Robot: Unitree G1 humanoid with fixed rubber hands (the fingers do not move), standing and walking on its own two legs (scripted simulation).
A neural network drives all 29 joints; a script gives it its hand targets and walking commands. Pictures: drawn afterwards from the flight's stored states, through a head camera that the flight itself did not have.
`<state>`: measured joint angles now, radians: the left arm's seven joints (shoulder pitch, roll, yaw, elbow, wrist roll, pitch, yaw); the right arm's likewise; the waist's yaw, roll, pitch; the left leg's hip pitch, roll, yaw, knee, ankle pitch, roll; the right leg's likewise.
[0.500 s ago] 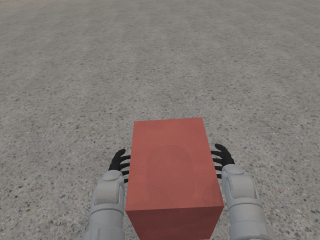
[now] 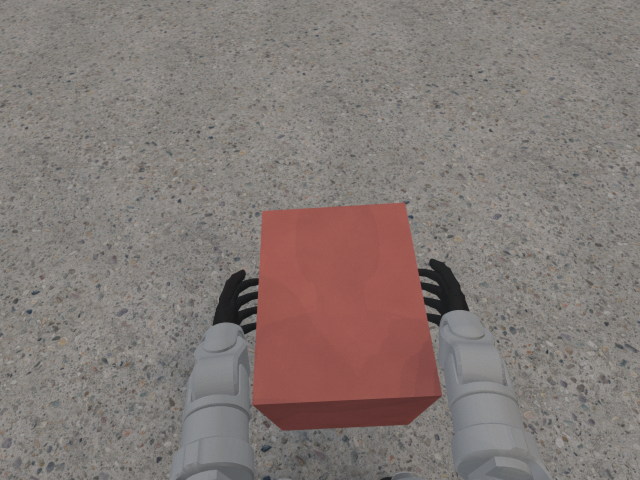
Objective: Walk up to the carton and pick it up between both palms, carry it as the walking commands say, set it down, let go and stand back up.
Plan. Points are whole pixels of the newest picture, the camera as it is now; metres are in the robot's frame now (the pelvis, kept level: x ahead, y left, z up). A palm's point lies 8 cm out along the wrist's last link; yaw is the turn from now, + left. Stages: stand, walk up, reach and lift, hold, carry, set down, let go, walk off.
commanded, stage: set down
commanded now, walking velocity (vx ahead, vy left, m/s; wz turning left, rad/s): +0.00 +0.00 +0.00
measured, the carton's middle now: (339, 324) +0.36 +0.00 -0.10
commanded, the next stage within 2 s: none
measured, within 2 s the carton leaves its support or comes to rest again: neither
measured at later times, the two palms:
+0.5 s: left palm (246, 333) +0.35 +0.14 -0.12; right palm (434, 319) +0.36 -0.15 -0.12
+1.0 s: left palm (257, 336) +0.38 +0.14 -0.20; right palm (420, 321) +0.39 -0.15 -0.21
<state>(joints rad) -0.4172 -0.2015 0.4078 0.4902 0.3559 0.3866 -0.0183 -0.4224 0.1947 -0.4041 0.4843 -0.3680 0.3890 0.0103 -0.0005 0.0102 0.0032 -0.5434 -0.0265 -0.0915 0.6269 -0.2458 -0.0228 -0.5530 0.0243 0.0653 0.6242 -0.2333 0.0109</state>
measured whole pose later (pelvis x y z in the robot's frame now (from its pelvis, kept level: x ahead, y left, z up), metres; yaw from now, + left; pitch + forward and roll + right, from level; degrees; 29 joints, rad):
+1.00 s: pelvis -0.03 +0.00 -0.14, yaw +0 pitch +40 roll +1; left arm -0.67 -0.16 0.46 0.53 0.23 0.28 0.05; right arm -0.72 0.09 -0.42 0.60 -0.26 0.28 -0.01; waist 0.01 0.01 -0.25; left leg -1.56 -0.08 -0.10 1.31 -0.45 -0.05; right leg -1.58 0.08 0.10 1.32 -0.43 0.04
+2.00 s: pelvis -0.06 +0.00 -0.28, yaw +1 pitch +46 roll +2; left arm -1.07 -0.03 0.51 0.69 0.17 0.28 0.10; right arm -1.14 -0.08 -0.40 0.79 -0.22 0.28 -0.05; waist 0.02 0.01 -0.08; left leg -2.07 -0.14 -0.10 1.80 -0.53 -0.10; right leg -2.10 0.14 0.11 1.81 -0.50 0.07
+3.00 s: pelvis -0.06 +0.00 -0.36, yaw +2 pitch +42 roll +1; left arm -1.28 0.09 0.38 0.82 0.02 0.21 0.18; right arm -1.39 -0.23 -0.28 0.96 -0.07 0.21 -0.08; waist 0.00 0.02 0.21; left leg -2.24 -0.17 -0.08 2.12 -0.62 -0.11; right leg -2.26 0.13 0.08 2.12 -0.60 0.07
